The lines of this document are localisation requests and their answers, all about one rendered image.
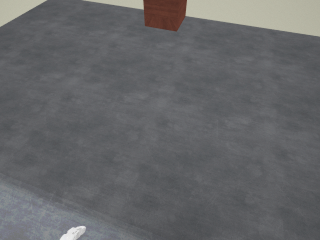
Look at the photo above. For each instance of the left robot hand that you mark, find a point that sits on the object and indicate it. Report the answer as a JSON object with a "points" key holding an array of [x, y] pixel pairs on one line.
{"points": [[74, 233]]}

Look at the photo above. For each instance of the cabinet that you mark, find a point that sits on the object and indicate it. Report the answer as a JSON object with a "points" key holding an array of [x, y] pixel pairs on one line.
{"points": [[164, 14]]}

